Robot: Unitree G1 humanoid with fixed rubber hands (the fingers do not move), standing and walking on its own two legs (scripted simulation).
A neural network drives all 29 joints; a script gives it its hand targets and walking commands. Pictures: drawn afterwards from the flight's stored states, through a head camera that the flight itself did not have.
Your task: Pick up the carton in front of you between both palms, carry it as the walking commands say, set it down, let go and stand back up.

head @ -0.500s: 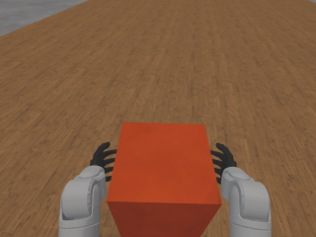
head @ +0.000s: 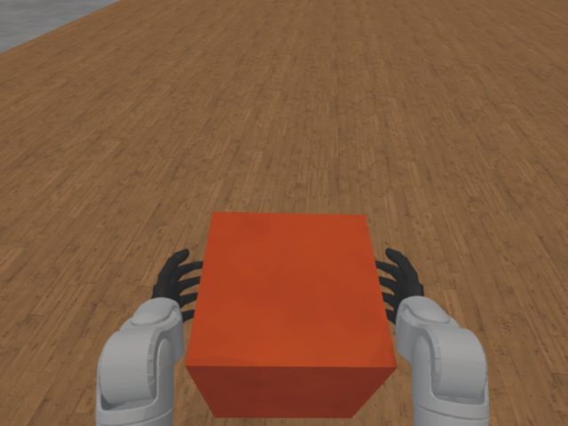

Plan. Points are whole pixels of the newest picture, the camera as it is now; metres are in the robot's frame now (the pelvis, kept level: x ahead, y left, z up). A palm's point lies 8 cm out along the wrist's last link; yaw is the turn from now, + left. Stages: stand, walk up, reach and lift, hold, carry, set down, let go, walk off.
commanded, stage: carry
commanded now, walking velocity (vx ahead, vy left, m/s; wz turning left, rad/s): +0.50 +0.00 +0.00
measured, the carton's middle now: (286, 321) +0.28 +0.00 +0.03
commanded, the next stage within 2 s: none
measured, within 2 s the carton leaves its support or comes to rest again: neither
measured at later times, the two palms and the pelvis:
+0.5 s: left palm (200, 164) +0.59 +0.16 +0.09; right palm (349, 162) +0.59 -0.14 +0.09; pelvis +0.33 +0.02 -0.01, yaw +0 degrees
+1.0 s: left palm (217, 104) +0.83 +0.16 +0.11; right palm (336, 107) +0.83 -0.14 +0.10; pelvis +0.57 +0.01 +0.01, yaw +1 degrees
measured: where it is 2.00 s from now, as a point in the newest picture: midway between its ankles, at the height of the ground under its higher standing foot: (277, 372)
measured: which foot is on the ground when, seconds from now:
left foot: down 0.00-0.04, up 0.06-0.48, down 0.50-1.00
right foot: down 0.00-0.52, up 0.54-0.86, down 0.88-1.00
